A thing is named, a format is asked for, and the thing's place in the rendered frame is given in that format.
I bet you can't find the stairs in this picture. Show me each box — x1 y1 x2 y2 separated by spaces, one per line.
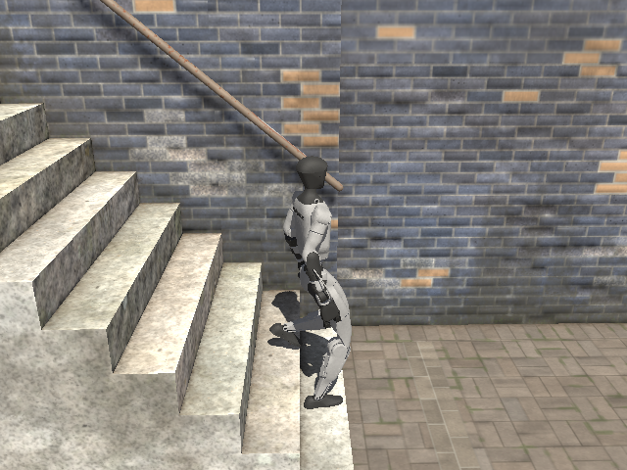
0 101 354 470

